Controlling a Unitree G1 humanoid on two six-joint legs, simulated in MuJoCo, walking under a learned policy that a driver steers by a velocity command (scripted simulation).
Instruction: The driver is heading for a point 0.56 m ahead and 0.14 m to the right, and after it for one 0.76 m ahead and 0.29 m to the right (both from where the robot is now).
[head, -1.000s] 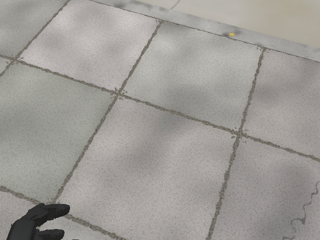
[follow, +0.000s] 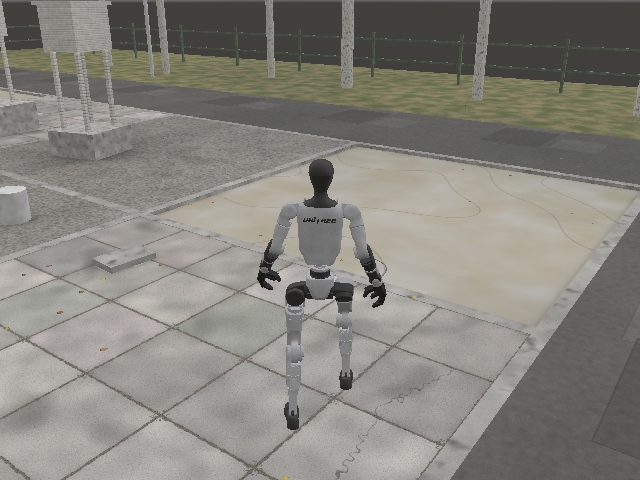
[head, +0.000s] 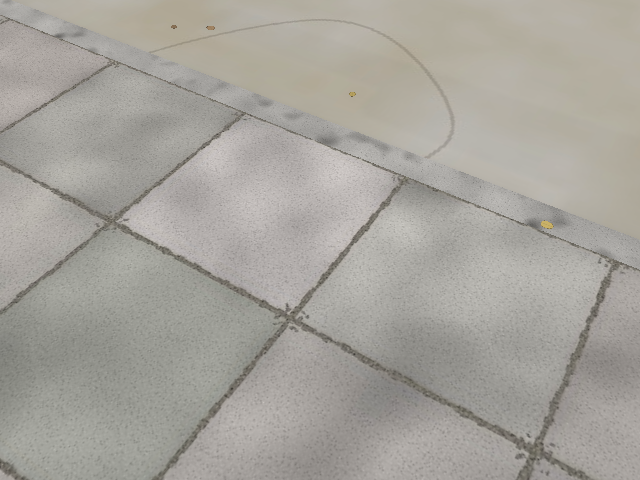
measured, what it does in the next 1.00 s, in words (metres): walks ahead, turning right: right foot, then left foot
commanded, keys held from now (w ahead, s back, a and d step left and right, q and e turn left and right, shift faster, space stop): w+e+shift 0.16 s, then e+shift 0.32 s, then q+shift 0.52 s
